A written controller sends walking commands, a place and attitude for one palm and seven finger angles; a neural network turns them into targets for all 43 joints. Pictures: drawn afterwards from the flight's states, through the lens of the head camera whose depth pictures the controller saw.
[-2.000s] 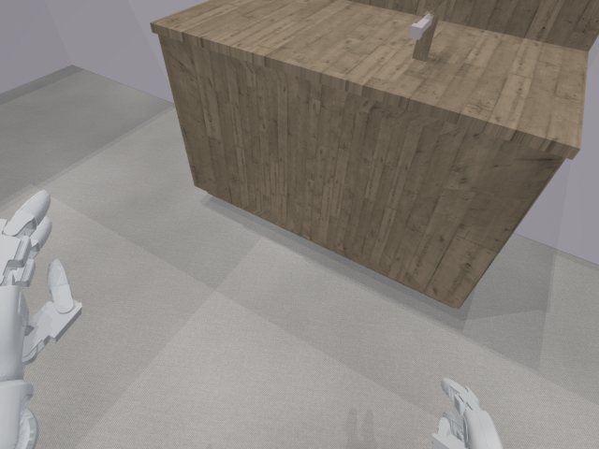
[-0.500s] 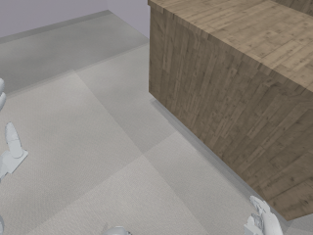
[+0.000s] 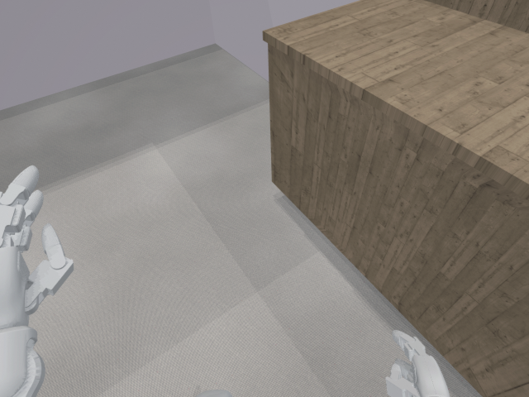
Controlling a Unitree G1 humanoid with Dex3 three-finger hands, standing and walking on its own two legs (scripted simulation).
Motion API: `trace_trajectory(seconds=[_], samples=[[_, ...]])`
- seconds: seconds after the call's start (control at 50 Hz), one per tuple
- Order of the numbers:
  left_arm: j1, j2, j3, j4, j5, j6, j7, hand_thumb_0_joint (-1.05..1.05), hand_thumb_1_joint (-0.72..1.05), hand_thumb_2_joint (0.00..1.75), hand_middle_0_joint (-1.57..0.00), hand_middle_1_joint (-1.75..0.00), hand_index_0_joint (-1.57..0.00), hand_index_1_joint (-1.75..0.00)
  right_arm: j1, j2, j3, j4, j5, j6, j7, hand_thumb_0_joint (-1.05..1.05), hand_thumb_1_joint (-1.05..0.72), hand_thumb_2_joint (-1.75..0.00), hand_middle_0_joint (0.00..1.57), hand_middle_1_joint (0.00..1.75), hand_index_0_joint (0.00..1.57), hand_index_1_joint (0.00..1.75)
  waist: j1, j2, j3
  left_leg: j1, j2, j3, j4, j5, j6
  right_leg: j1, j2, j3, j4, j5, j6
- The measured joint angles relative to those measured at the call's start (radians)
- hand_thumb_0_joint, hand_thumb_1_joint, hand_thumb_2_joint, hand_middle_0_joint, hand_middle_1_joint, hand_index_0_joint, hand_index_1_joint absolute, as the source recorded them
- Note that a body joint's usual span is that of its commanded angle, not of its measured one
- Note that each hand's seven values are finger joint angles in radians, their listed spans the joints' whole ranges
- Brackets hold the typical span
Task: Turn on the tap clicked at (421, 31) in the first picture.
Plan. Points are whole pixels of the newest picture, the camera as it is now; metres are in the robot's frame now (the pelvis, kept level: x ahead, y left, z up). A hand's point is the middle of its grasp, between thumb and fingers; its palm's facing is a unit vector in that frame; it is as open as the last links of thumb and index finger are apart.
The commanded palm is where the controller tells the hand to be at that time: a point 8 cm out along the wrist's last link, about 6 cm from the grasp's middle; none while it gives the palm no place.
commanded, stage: turn to face it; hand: left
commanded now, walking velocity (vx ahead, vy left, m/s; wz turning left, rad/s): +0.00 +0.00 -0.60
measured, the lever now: out of the picture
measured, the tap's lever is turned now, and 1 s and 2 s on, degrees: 0 0 0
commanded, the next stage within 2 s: take the last steps up to it in 1.88 s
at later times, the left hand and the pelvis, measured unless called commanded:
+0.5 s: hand (196, 233) +0.27 +0.11 +0.17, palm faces +0.08 -0.86 -0.51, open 7.4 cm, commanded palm +0.22 +0.18 +0.18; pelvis -0.02 -0.04 -0.01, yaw -18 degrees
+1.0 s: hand (211, 260) +0.23 +0.08 +0.18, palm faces -0.09 -0.91 -0.41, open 7.4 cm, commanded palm +0.20 +0.13 +0.18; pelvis -0.09 -0.01 +0.00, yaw -35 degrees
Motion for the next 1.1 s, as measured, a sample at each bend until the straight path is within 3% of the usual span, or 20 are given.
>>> trace_trajectory(seconds=[0.06,0.12,0.18,0.24,0.34,0.4,0.44,0.5,0.58,0.66,0.8,0.86,0.9,0.94,1.0,1.04,1.1], samples=[[0.030,0.034,0.000,-0.074,-0.002,-0.012,-0.003,0.02,0.89,0.90,-0.21,-0.30,-0.21,-0.31,-0.011,-0.020,-0.023,-0.053,0.002,0.002,-0.001,0.01,-0.91,-0.90,0.21,0.30,0.20,0.30,-0.021,-0.032,-0.005,0.043,-0.001,0.010,-0.159,0.037,-0.001,-0.014,0.023,0.024,-0.017,0.013,-0.003],[0.063,0.077,0.024,-0.159,-0.007,-0.037,0.000,0.02,0.89,0.90,-0.21,-0.30,-0.21,-0.31,-0.010,-0.037,-0.045,-0.103,0.009,0.004,-0.001,0.01,-0.91,-0.90,0.21,0.30,0.20,0.30,-0.034,-0.046,-0.011,0.120,0.010,0.023,-0.353,0.164,0.007,-0.041,0.056,0.052,0.015,0.002,0.003],[0.065,0.120,0.064,-0.160,-0.010,-0.064,-0.003,0.01,0.89,0.89,-0.21,-0.30,-0.22,-0.31,-0.003,-0.017,-0.061,-0.125,0.012,0.008,-0.002,0.01,-0.91,-0.90,0.20,0.30,0.20,0.30,-0.028,-0.083,-0.013,0.137,0.017,0.074,-0.348,0.152,0.038,-0.085,0.056,0.081,0.141,-0.119,0.038],[0.058,0.119,0.072,-0.129,-0.008,-0.061,-0.007,0.01,0.89,0.90,-0.21,-0.30,-0.21,-0.31,0.020,-0.002,-0.057,-0.140,0.012,-0.002,0.016,0.01,-0.91,-0.90,0.20,0.30,0.19,0.30,-0.023,-0.042,-0.007,0.161,0.069,0.096,-0.354,0.139,0.035,-0.116,0.060,0.037,0.271,-0.173,0.065],[0.053,0.094,0.050,-0.108,-0.008,-0.031,-0.016,0.01,0.90,0.90,-0.21,-0.30,-0.21,-0.30,0.058,0.032,-0.021,-0.144,0.018,-0.009,0.051,0.01,-0.91,-0.90,0.20,0.30,0.20,0.30,-0.018,0.009,0.018,0.185,0.140,0.145,-0.354,0.138,0.004,-0.085,0.037,-0.017,0.173,-0.110,0.086],[0.057,0.110,0.047,-0.111,-0.011,-0.014,-0.024,0.01,0.90,0.90,-0.21,-0.30,-0.21,-0.30,0.081,0.054,-0.002,-0.145,0.020,-0.012,0.060,0.01,-0.91,-0.90,0.21,0.30,0.20,0.30,-0.026,0.020,0.043,0.168,0.176,0.163,-0.294,0.114,-0.022,-0.025,0.035,-0.036,0.041,-0.043,0.086],[0.047,0.116,0.043,-0.120,-0.006,-0.011,-0.027,0.01,0.90,0.90,-0.21,-0.30,-0.21,-0.30,0.085,0.052,0.002,-0.138,0.024,-0.009,0.064,0.01,-0.90,-0.90,0.21,0.30,0.20,0.30,-0.036,0.045,0.070,0.124,0.212,0.139,-0.192,0.087,-0.027,-0.012,0.057,-0.050,0.021,0.022,0.032],[0.059,0.107,0.043,-0.145,-0.020,-0.016,-0.026,0.01,0.89,0.90,-0.21,-0.30,-0.21,-0.31,0.050,0.036,-0.004,-0.093,0.024,0.020,0.060,0.01,-0.90,-0.90,0.21,0.30,0.20,0.30,-0.045,0.042,0.102,0.000,0.137,0.002,0.091,-0.054,-0.036,-0.054,0.069,-0.021,0.069,-0.003,-0.034],[0.137,0.109,0.069,-0.172,-0.032,-0.027,-0.021,0.01,0.89,0.89,-0.21,-0.30,-0.22,-0.31,0.022,0.014,-0.022,-0.064,0.017,0.067,0.051,0.01,-0.91,-0.90,0.21,0.30,0.20,0.30,-0.061,0.028,0.099,-0.101,0.060,-0.060,0.282,-0.005,-0.050,-0.066,0.090,0.033,0.024,0.046,-0.045],[0.153,0.125,0.079,-0.152,-0.040,-0.030,-0.019,0.01,0.89,0.89,-0.22,-0.30,-0.22,-0.31,0.030,-0.007,-0.043,-0.052,0.014,0.084,0.037,0.01,-0.91,-0.90,0.20,0.30,0.20,0.30,-0.057,0.014,0.057,-0.106,0.029,-0.061,0.207,0.029,-0.049,-0.068,0.107,0.076,-0.039,0.102,-0.051],[0.105,0.099,0.050,-0.100,-0.036,-0.017,-0.009,0.01,0.89,0.89,-0.21,-0.30,-0.22,-0.31,0.055,-0.039,-0.050,-0.073,0.014,0.101,0.031,0.01,-0.91,-0.90,0.20,0.30,0.19,0.30,-0.026,-0.028,-0.038,0.032,-0.016,-0.039,-0.120,-0.023,-0.020,-0.092,0.128,0.149,-0.120,0.188,-0.046],[0.079,0.081,0.029,-0.100,-0.030,-0.011,-0.012,0.01,0.89,0.89,-0.21,-0.30,-0.22,-0.31,0.054,-0.043,-0.046,-0.096,0.014,0.106,0.035,0.01,-0.91,-0.90,0.20,0.30,0.19,0.30,-0.017,-0.043,-0.062,0.134,-0.024,-0.017,-0.320,-0.018,0.007,-0.112,0.144,0.169,-0.135,0.219,-0.036],[0.057,0.079,0.028,-0.098,-0.027,-0.017,-0.021,0.01,0.89,0.90,-0.21,-0.30,-0.21,-0.31,0.042,-0.030,-0.042,-0.110,0.008,0.106,0.033,0.01,-0.91,-0.90,0.20,0.30,0.19,0.30,-0.013,-0.064,-0.051,0.166,-0.021,0.007,-0.406,0.107,0.030,-0.142,0.154,0.188,-0.083,0.150,-0.006],[0.040,0.084,0.039,-0.093,-0.014,-0.016,-0.026,0.01,0.89,0.90,-0.21,-0.30,-0.21,-0.31,0.033,-0.008,-0.039,-0.127,0.007,0.094,0.029,0.01,-0.91,-0.90,0.20,0.30,0.19,0.30,-0.003,-0.066,-0.027,0.174,0.002,0.038,-0.400,0.184,0.035,-0.209,0.155,0.160,0.140,-0.014,0.039],[0.030,0.082,0.045,-0.074,-0.004,-0.024,-0.029,0.01,0.89,0.90,-0.21,-0.30,-0.21,-0.31,0.043,0.025,-0.036,-0.141,0.017,0.069,0.039,0.01,-0.91,-0.90,0.20,0.30,0.20,0.30,-0.002,-0.035,-0.010,0.186,0.047,0.054,-0.384,0.168,0.021,-0.258,0.111,0.093,0.441,-0.106,0.076],[0.033,0.065,0.039,-0.071,-0.004,-0.021,-0.022,0.01,0.89,0.90,-0.21,-0.30,-0.21,-0.31,0.052,0.038,-0.026,-0.139,0.024,0.053,0.048,0.01,-0.91,-0.90,0.20,0.30,0.20,0.30,0.011,0.000,-0.003,0.191,0.087,0.074,-0.381,0.162,0.007,-0.222,0.070,0.054,0.420,-0.129,0.091],[0.033,0.060,0.032,-0.077,-0.005,-0.020,-0.014,0.01,0.90,0.90,-0.21,-0.30,-0.21,-0.31,0.068,0.058,-0.005,-0.134,0.025,0.024,0.059,0.01,-0.91,-0.90,0.21,0.30,0.20,0.30,0.017,0.033,0.015,0.182,0.144,0.100,-0.357,0.156,-0.015,-0.118,0.031,0.021,0.236,-0.145,0.104]])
